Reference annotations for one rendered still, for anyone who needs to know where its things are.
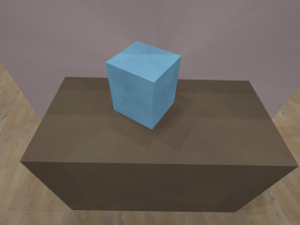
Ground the pedestal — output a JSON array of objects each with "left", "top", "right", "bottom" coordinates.
[{"left": 20, "top": 77, "right": 299, "bottom": 213}]

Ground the carton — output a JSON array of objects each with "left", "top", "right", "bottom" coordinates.
[{"left": 105, "top": 41, "right": 182, "bottom": 129}]

